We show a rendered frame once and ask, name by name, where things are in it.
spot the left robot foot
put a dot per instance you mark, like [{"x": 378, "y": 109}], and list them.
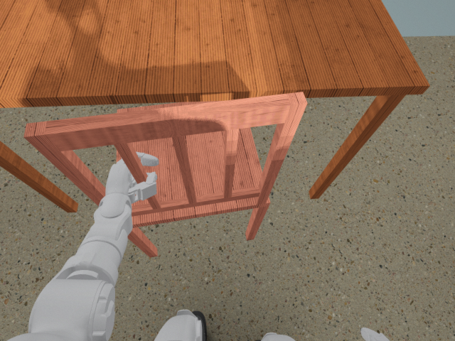
[{"x": 201, "y": 317}]

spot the chair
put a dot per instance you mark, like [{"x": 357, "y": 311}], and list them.
[{"x": 208, "y": 162}]

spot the robot left hand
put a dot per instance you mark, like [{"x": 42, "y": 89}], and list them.
[{"x": 120, "y": 180}]

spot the table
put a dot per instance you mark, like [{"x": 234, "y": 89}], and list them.
[{"x": 93, "y": 52}]

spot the robot left thigh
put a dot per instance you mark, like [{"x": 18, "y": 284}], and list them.
[{"x": 181, "y": 328}]

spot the left robot forearm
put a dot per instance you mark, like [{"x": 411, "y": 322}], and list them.
[{"x": 102, "y": 250}]

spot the left robot upper arm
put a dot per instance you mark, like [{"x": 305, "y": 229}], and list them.
[{"x": 73, "y": 310}]

